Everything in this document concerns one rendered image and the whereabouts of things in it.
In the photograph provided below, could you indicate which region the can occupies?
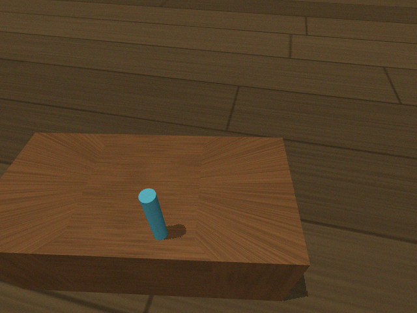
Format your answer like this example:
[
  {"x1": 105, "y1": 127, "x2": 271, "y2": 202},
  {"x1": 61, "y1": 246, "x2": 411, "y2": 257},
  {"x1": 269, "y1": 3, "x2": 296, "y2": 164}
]
[{"x1": 138, "y1": 188, "x2": 167, "y2": 240}]

